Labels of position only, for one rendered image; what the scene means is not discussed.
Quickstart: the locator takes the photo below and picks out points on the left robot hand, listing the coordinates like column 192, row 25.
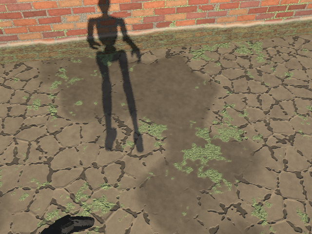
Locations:
column 69, row 224

